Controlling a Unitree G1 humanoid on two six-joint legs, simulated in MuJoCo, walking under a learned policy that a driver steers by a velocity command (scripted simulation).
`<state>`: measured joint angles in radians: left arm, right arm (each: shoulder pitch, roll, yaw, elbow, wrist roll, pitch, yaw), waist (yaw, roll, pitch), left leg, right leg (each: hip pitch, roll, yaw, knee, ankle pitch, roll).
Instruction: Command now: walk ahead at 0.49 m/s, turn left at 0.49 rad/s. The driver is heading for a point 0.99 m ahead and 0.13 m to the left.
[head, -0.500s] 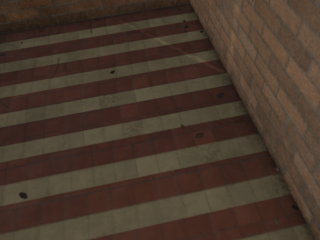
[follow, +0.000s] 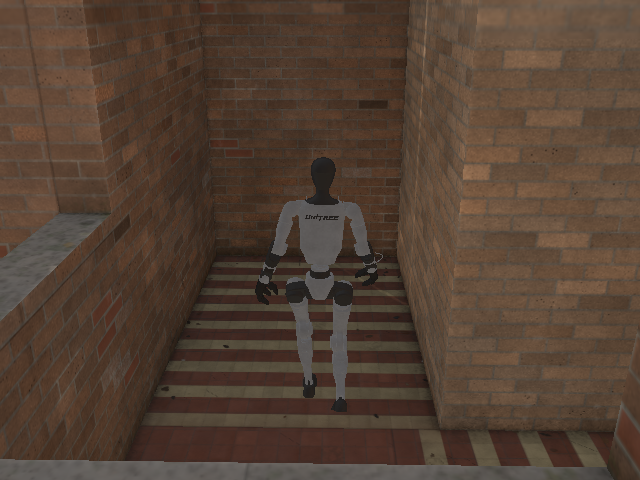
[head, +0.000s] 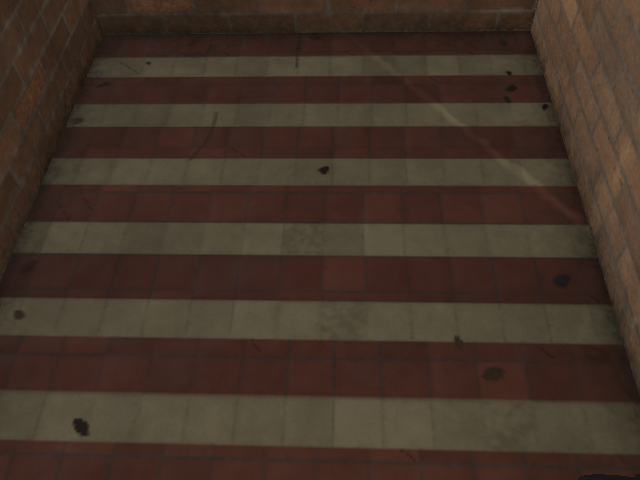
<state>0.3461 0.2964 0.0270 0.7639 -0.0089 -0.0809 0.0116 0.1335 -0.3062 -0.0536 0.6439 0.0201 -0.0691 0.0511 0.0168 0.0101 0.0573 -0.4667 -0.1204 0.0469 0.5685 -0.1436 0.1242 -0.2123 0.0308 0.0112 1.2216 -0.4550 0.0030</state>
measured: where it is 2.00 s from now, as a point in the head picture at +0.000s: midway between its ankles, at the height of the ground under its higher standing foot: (256, 258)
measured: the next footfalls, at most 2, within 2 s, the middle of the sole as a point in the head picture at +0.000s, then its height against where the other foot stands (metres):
right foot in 0.36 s outside the picture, level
left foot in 0.88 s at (243, 407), level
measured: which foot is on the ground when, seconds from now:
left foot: down 0.00-0.36, up 0.38-0.86, down 0.88-1.00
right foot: up 0.00-0.34, down 0.36-0.90, up 0.92-1.00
